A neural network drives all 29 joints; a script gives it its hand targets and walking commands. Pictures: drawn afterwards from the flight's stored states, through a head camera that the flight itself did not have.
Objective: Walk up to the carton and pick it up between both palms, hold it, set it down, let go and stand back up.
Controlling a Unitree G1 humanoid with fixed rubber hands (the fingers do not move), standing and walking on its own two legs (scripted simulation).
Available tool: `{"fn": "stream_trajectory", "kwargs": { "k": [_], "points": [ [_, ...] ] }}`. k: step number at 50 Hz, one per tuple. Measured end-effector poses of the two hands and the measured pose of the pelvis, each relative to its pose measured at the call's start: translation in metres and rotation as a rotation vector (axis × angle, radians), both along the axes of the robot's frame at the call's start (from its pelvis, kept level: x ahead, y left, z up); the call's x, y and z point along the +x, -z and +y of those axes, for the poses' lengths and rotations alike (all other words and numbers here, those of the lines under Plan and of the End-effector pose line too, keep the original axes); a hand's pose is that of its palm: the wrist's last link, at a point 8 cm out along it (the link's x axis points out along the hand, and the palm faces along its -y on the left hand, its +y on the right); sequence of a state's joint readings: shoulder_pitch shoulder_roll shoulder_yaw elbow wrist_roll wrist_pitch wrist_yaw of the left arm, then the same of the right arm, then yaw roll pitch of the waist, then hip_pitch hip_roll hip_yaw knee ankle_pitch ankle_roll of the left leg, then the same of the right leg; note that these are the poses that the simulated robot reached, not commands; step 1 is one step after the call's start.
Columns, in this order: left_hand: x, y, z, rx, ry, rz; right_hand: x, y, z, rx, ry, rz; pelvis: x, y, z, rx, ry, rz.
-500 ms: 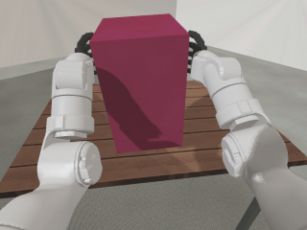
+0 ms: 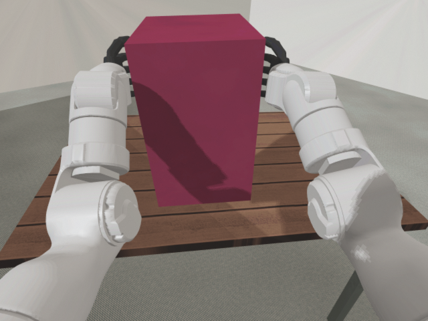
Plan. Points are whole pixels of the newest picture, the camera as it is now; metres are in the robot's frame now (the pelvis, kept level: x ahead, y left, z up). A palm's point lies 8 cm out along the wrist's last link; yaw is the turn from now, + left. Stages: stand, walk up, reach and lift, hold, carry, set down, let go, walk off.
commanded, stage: hold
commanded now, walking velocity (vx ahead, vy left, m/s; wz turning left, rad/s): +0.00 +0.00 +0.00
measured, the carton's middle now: (199, 109) +0.40 +0.00 +0.28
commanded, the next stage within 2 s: none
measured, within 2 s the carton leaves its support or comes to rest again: neither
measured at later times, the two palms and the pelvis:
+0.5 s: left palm (117, 82) +0.39 +0.13 +0.33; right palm (275, 81) +0.37 -0.13 +0.34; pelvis +0.00 +0.00 +0.00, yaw +0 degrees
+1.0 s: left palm (117, 81) +0.39 +0.13 +0.33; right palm (276, 80) +0.37 -0.13 +0.34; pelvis +0.00 +0.00 +0.00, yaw +0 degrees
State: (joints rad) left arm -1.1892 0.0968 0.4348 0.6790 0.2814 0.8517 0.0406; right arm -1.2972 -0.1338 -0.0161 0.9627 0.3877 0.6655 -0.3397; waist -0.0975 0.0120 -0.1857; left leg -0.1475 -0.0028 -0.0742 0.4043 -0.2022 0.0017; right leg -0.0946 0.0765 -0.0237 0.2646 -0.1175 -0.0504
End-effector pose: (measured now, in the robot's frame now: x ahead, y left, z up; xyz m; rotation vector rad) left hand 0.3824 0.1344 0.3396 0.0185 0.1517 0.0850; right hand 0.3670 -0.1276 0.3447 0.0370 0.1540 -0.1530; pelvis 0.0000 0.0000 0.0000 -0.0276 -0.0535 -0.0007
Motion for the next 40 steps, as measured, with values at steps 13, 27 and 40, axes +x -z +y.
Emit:
{"fn": "stream_trajectory", "kwargs": {
  "k": [13,27,40],
  "points": [
    [0.0045,0.0021,0.0006,0.001,0.004,0.001,0.0037,0.0005,0.0005,-0.011,0.002,0.002,0.0006,-0.0001,-0.0012,-0.001,-0.010,0.009],
    [0.0061,0.0065,-0.0001,0.004,0.007,-0.004,0.0048,0.0046,-0.0002,-0.010,0.003,-0.002,0.0047,0.0000,0.0023,-0.003,-0.006,-0.001],
    [0.0051,0.0059,-0.0007,0.002,0.006,-0.005,0.0038,0.0034,-0.0008,-0.005,0.005,-0.003,0.0058,0.0000,0.0036,-0.003,-0.001,-0.005]
  ]
}}
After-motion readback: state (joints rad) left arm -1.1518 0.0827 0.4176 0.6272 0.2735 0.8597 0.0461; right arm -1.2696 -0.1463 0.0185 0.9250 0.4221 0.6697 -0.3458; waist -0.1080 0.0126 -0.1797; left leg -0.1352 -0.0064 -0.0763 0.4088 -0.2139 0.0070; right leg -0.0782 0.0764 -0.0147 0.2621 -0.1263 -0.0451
